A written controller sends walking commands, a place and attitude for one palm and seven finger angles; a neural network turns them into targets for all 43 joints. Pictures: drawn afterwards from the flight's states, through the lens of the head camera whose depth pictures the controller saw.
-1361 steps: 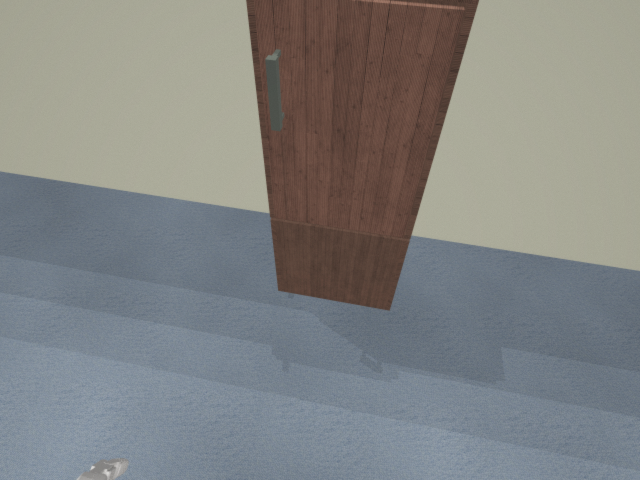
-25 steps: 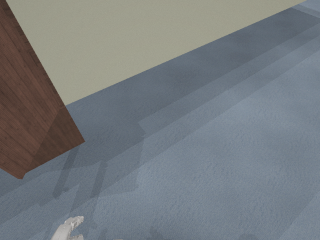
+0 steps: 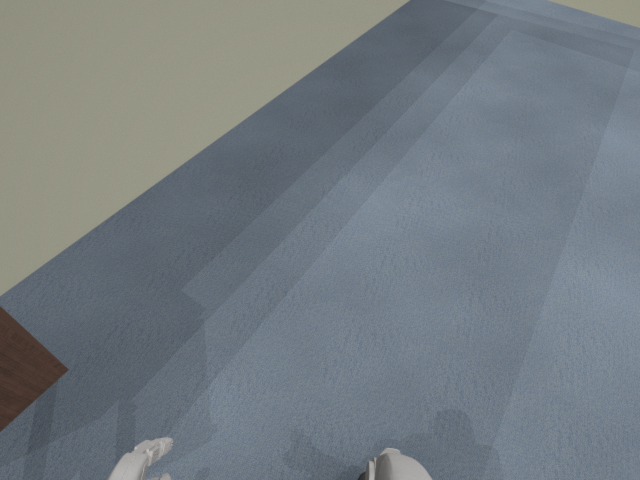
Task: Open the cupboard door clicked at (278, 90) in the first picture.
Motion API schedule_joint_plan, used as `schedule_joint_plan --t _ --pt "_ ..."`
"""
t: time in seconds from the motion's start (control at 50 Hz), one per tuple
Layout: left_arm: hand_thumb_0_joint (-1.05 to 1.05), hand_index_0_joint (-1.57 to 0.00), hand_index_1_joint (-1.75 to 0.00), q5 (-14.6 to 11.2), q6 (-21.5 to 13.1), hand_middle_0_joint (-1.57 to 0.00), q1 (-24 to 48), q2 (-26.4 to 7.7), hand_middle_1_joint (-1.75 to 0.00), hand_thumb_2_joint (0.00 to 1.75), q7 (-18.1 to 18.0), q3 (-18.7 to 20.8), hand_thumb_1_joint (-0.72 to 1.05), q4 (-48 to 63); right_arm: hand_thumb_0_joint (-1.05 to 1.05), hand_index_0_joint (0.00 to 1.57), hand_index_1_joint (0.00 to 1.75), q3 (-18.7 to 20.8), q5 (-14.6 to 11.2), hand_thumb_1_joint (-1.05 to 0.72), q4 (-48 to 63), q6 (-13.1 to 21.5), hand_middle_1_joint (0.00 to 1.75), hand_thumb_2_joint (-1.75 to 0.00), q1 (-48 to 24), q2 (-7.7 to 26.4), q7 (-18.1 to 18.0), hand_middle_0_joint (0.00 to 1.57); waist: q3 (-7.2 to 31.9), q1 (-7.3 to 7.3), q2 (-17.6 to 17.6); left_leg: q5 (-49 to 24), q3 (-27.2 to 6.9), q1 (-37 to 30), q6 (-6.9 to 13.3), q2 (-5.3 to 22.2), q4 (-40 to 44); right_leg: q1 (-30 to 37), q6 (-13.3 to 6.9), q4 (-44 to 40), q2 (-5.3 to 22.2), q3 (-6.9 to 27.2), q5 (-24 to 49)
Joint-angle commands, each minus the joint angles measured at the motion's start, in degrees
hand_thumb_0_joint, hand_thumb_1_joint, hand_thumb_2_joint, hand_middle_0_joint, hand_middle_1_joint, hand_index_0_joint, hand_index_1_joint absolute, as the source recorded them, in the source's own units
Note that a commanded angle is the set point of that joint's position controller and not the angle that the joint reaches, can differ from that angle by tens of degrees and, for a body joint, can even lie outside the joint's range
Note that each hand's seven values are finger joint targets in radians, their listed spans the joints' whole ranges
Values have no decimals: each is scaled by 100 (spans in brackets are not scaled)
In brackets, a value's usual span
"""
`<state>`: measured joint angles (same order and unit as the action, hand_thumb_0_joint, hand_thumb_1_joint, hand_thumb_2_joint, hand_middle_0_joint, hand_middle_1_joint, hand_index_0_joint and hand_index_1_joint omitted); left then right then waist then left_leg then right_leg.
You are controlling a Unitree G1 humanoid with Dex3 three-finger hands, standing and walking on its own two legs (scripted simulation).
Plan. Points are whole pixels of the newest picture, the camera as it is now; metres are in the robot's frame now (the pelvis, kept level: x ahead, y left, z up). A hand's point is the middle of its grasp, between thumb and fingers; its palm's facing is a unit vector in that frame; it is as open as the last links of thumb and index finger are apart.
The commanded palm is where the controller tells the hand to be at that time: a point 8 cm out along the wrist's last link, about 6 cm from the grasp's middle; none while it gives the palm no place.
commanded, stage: walk to a spot facing it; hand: left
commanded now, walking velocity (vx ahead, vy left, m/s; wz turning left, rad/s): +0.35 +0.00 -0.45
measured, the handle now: out of the picture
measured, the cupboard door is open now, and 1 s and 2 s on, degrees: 48 48 48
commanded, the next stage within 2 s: turn to face it in 1.02 s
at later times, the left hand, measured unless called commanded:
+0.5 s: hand (238, 369) +0.30 +0.14 -0.18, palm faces -0.20 -0.97 -0.16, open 7.3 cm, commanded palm none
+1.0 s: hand (288, 288) +0.47 +0.07 -0.20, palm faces -0.24 -0.96 -0.16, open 7.3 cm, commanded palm none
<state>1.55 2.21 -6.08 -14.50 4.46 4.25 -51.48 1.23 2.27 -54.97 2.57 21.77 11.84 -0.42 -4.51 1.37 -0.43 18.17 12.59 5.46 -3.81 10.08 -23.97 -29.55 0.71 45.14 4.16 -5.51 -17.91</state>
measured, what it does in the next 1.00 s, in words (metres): walks ahead, turning right: right foot, then left foot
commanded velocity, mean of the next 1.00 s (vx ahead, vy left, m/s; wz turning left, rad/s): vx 0.36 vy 0.00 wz -0.20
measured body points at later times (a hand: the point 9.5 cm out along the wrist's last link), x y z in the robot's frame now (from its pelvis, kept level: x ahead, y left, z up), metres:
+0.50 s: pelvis +0.20 -0.04 -0.01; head +0.23 -0.02 +0.44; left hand +0.31 +0.19 -0.17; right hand +0.19 -0.27 -0.14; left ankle +0.22 +0.10 -0.74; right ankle +0.14 -0.16 -0.67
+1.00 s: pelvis +0.43 -0.11 -0.02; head +0.46 -0.09 +0.43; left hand +0.48 +0.12 -0.19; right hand +0.43 -0.37 -0.15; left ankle +0.51 -0.01 -0.74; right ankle +0.30 -0.20 -0.70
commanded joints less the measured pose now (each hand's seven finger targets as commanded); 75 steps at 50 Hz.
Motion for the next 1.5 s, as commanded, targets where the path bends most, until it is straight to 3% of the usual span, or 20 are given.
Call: schedule_joint_plan --t 0.0,0.02,0.06,0.08,0.16,0.3,0.34,0.36,0.48,0.58,0.62,0.66,0.88,0.92,0.94,1.14,1.2,1.4,1.44,1.48 --pt "0 -20 -30 26 -219 -20 327 -235 -30 90 7 60 90 436 0 20 30 322 13 -90 228 46 30 -90 217 1137 -44 20 282 -69 995 -1571 -97 302 584 887 74 1249 -163 -954 -385 -506 85" --pt "0 -20 -30 37 -268 -20 -408 -420 -30 90 -28 125 90 173 0 20 30 303 -27 -90 243 45 30 -90 97 1116 -32 20 626 -445 625 -2114 157 801 426 643 -1040 2477 -330 -1315 -576 -525 199" --pt "0 -20 -30 -37 -387 -20 -2268 -1682 -30 90 -243 460 90 -318 0 20 30 154 -217 -90 852 76 30 -90 -721 484 56 20 1352 -1258 -1891 1799 14 3730 15 -544 -4573 4624 -1459 -2919 2073 3733 -139" --pt "0 -20 -30 -121 -328 -20 -1958 -1777 -30 90 -329 456 90 -285 0 20 30 225 -176 -90 884 51 30 -90 -1011 685 23 20 915 -1139 -1151 1849 -983 4195 63 -204 -5046 3965 -1780 -3221 2213 3871 -1004" --pt "0 -20 -30 15 -388 -20 -236 -831 -30 90 -423 196 90 190 0 20 30 300 -61 -90 422 -98 30 -90 -572 533 70 20 348 -66 -1026 594 -1104 2487 24 71 -3786 1202 -1155 -3356 1233 2009 -1064" --pt "0 -20 -30 -44 -421 -20 -242 -600 -30 90 -292 183 90 -14 0 20 30 277 -40 -90 83 76 30 -90 267 456 71 20 452 353 -44 -452 -410 -7 34 -555 -562 413 -775 -2364 327 1274 -1134" --pt "0 -20 -30 -105 -428 -20 -252 44 -30 90 -236 28 90 227 0 20 30 490 95 -90 -88 171 30 -90 1258 1466 -52 20 676 744 2298 1690 -3808 -1073 1045 1744 1244 -1239 -198 846 -716 131 -1534" --pt "0 -20 -30 -49 -518 -20 285 -144 -30 90 -208 40 90 455 0 20 30 487 42 -90 -30 140 30 -90 1265 1480 -80 20 279 776 1342 1582 -4387 -872 1571 2187 1392 -1704 -262 1618 -180 665 -1327" --pt "0 -20 -30 5 -438 -20 226 187 -30 90 -93 -54 90 104 0 20 30 295 29 -90 -116 256 30 -90 435 733 -64 20 435 199 1165 -2013 -901 -255 765 776 872 -496 -84 448 127 158 -68" --pt "0 -20 -30 17 -437 -20 -412 6 -30 90 -124 12 90 -235 0 20 30 322 -13 -90 -250 98 30 -90 255 791 0 20 557 -164 603 -914 -452 633 580 526 236 1816 -196 -1334 -441 -471 630" --pt "0 -20 -30 59 -510 -20 -1918 -863 -30 90 -246 263 90 -689 0 20 30 216 -142 -90 -85 99 30 -90 -109 396 67 20 951 -949 -1054 -125 297 2635 184 -301 -2306 4074 -880 -2141 935 1715 -552" --pt "0 -20 -30 -75 -453 -20 -2164 -1290 -30 90 -402 350 90 -774 0 20 30 227 -155 -90 275 85 30 -90 -869 389 84 20 565 -1045 -1233 1718 -784 3875 208 -342 -4384 3825 -1729 -3350 2175 3648 -1133" --pt "0 -20 -30 -66 -590 -20 -853 -426 -30 90 -364 128 90 -679 0 20 30 303 -56 -90 -361 111 30 -90 133 325 156 20 328 333 152 -702 -409 53 203 -481 -448 1001 -684 -2257 556 639 -78" --pt "0 -20 -30 -106 -577 -20 -875 118 -30 90 -315 -8 90 -399 0 20 30 531 66 -90 -610 168 30 -90 1434 1366 12 20 974 771 2098 463 -3599 -1426 1280 1663 899 -665 -164 1080 -550 -226 -1319" --pt "0 -20 -30 -41 -616 -20 -444 -28 -30 90 -328 -1 90 -222 0 20 30 523 43 -90 -586 119 30 -90 1393 1373 -15 20 736 787 1402 734 -4017 -1104 1648 1957 1104 -1083 -262 2092 -319 375 -1515" --pt "0 -20 -30 8 -486 -20 -891 182 -30 90 -242 -43 90 -615 0 20 30 307 -76 -90 -422 60 30 -90 -122 674 -48 20 510 -198 519 -1243 -735 964 697 340 64 1913 3 -1376 -259 -440 847" --pt "0 -20 -30 -6 -544 -20 -2032 -1086 -30 90 -402 204 90 -883 0 20 30 180 -167 -90 -132 -33 30 -90 -418 151 17 20 947 -774 -1737 2087 -376 2735 170 -747 -2695 3502 -953 -2959 2259 2235 1229" --pt "0 -20 -30 -69 -404 -20 -545 -513 -30 90 -553 163 90 -300 0 20 30 206 -91 -90 -210 -230 30 -90 -169 55 142 20 652 92 -356 -904 -267 886 128 -721 -630 1873 -219 -1361 1360 -595 2709" --pt "0 -20 -30 -166 -297 -20 -531 -77 -30 90 -516 58 90 47 0 20 30 435 -21 -90 -142 -164 30 -90 474 1099 76 20 1146 377 2094 -4032 -3025 -409 1246 1176 138 86 457 876 279 -736 -1394" --pt "0 -20 -30 -78 -215 -20 77 -114 -30 90 -569 23 90 373 0 20 30 491 -22 -90 -50 -182 30 -90 442 1338 -57 20 1049 443 1074 -3719 -3605 -154 1769 1527 135 -503 370 2185 82 295 -2044"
